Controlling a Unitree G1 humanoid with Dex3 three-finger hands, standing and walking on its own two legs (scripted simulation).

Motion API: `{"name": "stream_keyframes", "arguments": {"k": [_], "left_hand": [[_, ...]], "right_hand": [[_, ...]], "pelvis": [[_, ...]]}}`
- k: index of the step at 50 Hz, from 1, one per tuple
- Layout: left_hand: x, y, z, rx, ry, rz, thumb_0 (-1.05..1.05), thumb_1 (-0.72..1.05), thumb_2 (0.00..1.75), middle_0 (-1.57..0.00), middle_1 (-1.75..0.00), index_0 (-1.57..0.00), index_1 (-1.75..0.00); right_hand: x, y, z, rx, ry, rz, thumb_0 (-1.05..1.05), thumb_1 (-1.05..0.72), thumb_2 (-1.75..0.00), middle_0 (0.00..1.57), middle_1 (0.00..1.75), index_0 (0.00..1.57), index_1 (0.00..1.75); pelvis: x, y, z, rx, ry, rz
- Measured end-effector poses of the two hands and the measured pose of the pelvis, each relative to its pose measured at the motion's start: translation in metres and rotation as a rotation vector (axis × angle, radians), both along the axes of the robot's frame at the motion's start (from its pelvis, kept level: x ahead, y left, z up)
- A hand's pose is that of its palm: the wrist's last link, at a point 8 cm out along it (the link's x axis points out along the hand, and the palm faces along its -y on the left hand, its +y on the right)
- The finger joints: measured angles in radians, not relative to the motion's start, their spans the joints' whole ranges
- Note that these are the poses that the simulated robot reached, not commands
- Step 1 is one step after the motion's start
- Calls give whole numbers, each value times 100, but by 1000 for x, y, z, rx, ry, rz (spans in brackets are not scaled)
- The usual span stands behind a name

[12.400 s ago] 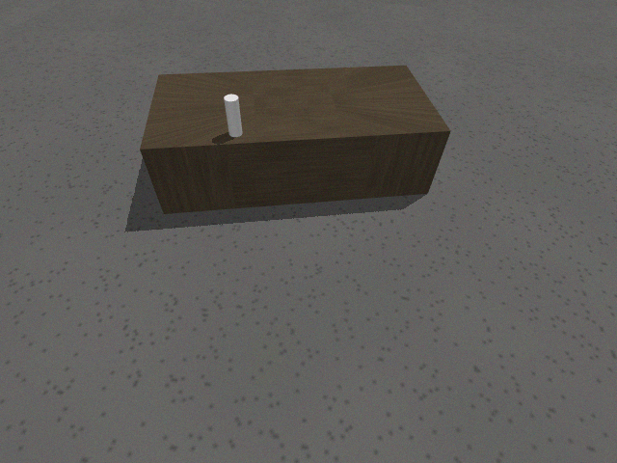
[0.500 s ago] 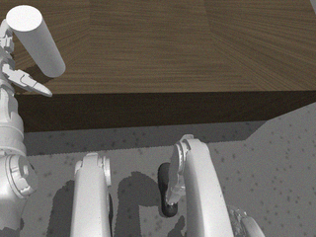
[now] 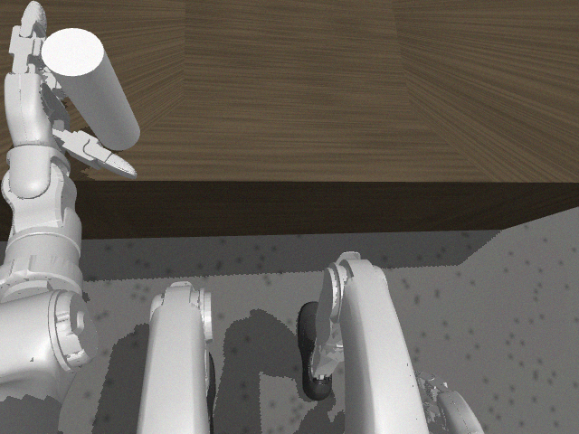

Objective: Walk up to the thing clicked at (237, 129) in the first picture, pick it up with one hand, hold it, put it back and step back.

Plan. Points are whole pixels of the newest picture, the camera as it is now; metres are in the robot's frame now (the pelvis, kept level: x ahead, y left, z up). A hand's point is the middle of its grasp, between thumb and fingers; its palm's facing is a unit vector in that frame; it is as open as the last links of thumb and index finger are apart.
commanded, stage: close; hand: left
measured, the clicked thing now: (100, 99) +0.52 +0.17 +0.01
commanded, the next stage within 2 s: settle in 0.72 s
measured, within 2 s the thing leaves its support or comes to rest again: leaves its support in 1.06 s
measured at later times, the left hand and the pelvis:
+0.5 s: hand (96, 88) +0.54 +0.18 +0.01, palm faces +0.07 -1.00 -0.01, open 12.1 cm; pelvis +0.00 +0.00 +0.00, yaw +0 degrees
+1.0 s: hand (98, 81) +0.55 +0.18 +0.01, palm faces +0.07 -1.00 -0.02, open 9.1 cm; pelvis -0.01 +0.00 -0.01, yaw -1 degrees
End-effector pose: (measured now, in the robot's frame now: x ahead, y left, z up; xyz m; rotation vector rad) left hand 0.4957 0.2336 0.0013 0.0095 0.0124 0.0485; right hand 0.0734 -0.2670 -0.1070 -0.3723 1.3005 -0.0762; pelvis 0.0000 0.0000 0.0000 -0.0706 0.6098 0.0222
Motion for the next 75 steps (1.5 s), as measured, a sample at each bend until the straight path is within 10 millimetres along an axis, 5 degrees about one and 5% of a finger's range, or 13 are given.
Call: {"name": "stream_keyframes", "arguments": {"k": [16, 33, 39, 54, 75], "left_hand": [[9, -4, 3, 5, -7, 14, -1, -48, 25, -45, -39, -46, -39], [19, -4, 7, 3, -13, 27, 0, -14, 61, -85, -78, -86, -78], [21, -3, 6, 0, -21, 30, 1, -13, 75, -100, -93, -83, -85], [26, -5, 11, 25, -13, 19, 3, -29, 102, -95, -115, -81, -107], [36, 0, 82, 16, 21, 27, 3, -35, 111, -93, -123, -79, -114]], "right_hand": [[-14, -9, -1, -12, 45, -19, 1, -93, -89, 20, 30, 20, 30], [-24, -8, 4, -28, 54, -29, 1, -92, -89, 20, 30, 20, 30], [-30, -6, 0, -25, 63, -28, 0, -92, -89, 20, 30, 20, 30], [-43, -1, 2, -22, 76, -64, 1, -92, -89, 20, 30, 20, 30], [-32, 0, 63, -30, 63, -108, 1, -92, -90, 20, 30, 20, 30]], "pelvis": [[-2, -5, -1, 9, 1, -5], [-4, -3, -2, 5, -1, -6], [-7, -2, -6, 3, -4, -6], [-11, -1, -6, -4, -9, -11], [6, 2, 57, 3, 0, -17]]}}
